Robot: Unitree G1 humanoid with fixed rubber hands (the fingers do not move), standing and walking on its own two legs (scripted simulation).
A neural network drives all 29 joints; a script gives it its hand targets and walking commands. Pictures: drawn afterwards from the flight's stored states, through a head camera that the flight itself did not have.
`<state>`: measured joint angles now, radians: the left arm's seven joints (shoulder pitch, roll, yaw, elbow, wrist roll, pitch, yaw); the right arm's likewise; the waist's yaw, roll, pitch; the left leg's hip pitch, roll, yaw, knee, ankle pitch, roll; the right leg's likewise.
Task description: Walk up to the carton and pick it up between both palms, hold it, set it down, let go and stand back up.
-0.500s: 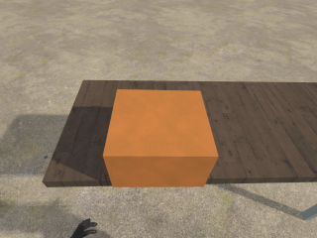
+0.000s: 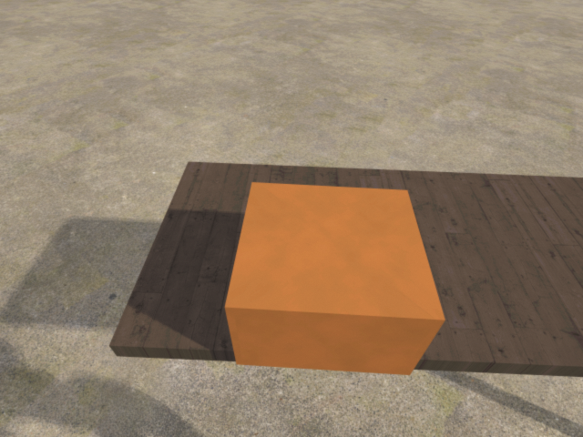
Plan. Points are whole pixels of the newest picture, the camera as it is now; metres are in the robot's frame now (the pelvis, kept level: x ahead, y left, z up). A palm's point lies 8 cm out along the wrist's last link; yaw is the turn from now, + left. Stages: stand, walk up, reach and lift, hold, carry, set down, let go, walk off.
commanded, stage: stand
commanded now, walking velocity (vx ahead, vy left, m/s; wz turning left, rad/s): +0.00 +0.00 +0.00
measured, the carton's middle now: (326, 272) +0.40 -0.05 -0.03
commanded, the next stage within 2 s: none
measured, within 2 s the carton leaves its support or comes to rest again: neither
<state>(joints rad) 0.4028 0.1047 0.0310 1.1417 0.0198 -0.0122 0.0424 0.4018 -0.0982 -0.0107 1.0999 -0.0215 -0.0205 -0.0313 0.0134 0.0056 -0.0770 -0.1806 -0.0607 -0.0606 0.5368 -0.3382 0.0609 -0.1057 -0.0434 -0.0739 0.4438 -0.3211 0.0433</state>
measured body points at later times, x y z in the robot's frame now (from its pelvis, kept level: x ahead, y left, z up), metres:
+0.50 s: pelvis -0.01 +0.02 +0.00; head -0.03 +0.02 +0.45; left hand -0.07 +0.21 -0.17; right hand -0.06 -0.17 -0.16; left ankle -0.03 +0.08 -0.74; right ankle -0.05 -0.14 -0.74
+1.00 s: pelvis -0.01 +0.01 +0.00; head -0.02 +0.02 +0.45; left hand -0.08 +0.20 -0.17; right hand -0.06 -0.18 -0.16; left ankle -0.03 +0.08 -0.74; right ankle -0.05 -0.14 -0.74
